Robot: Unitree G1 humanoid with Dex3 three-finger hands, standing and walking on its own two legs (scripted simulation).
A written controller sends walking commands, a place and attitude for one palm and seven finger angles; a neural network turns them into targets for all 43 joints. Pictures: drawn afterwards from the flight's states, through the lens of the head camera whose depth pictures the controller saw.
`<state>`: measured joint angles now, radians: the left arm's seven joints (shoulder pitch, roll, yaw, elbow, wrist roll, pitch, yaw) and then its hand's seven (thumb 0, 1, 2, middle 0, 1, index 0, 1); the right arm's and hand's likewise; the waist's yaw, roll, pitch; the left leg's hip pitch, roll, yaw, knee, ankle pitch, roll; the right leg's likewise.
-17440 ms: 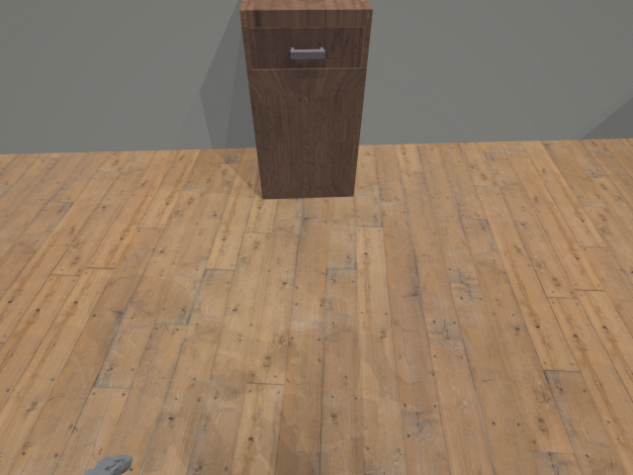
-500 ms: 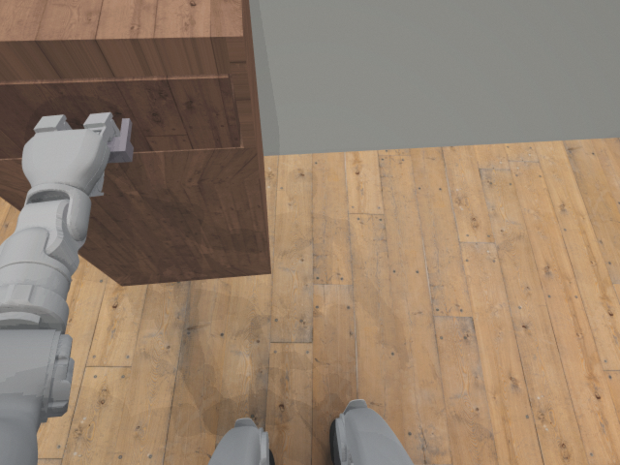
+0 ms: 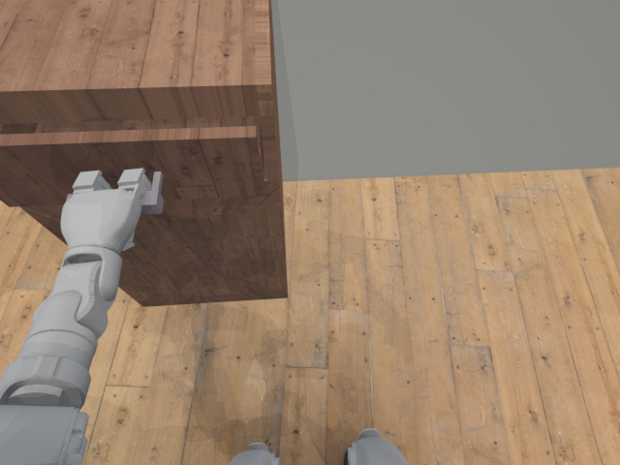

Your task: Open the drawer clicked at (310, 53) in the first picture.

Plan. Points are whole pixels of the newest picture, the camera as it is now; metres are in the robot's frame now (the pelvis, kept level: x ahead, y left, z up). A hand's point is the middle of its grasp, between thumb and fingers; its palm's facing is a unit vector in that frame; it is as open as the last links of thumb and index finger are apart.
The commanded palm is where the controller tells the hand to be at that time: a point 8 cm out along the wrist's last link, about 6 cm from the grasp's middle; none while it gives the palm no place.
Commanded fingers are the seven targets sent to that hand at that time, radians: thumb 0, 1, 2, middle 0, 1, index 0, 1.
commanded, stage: pull the drawer open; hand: left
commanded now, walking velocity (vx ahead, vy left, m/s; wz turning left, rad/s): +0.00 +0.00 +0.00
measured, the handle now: (118, 191) +0.48 +0.28 +0.00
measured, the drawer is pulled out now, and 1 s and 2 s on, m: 0.03 0.15 0.26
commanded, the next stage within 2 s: none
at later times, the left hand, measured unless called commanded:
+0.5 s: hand (117, 271) +0.37 +0.26 -0.02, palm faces -0.04 -0.06 -1.00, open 6.1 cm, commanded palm +0.32 +0.26 +0.02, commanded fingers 0.00 0.90 0.90 -0.40 -1.35 -0.40 -1.35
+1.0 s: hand (109, 315) +0.31 +0.26 -0.02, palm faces -0.04 -0.06 -1.00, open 6.1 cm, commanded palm +0.26 +0.26 +0.02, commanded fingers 0.00 0.90 0.90 -0.40 -1.35 -0.40 -1.35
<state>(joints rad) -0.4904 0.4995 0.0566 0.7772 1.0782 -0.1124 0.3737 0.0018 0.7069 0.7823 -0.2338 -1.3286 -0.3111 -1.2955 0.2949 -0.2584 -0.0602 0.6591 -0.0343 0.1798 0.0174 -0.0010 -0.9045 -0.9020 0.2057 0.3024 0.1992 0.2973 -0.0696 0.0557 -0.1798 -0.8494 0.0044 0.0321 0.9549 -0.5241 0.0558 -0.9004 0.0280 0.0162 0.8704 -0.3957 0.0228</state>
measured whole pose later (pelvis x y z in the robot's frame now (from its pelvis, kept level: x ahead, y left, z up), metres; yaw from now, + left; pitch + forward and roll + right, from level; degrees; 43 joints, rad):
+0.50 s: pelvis +0.02 +0.00 +0.01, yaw +0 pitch +21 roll -3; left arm -0.19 0.43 0.03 0.51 1.07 -0.06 0.41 0.01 0.70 0.80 -0.23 -1.32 -0.32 -1.29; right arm 0.23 -0.25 -0.05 0.62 -0.03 0.16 0.01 0.00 -0.90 -0.90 0.21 0.30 0.20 0.30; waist -0.04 0.05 -0.17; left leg -0.73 0.00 0.03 0.91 -0.53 0.05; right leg -0.79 0.02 0.01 0.83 -0.40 0.02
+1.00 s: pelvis +0.02 -0.01 +0.01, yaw -1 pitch +19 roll -2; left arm 0.07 0.41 0.06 0.32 1.07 -0.06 0.45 0.01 0.69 0.80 -0.24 -1.30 -0.34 -1.29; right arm 0.19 -0.24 -0.05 0.61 -0.04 0.12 0.02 0.00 -0.90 -0.90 0.20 0.30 0.20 0.30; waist -0.02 0.04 -0.17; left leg -0.69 0.00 0.03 0.91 -0.52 0.03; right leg -0.77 0.03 0.01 0.86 -0.40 0.00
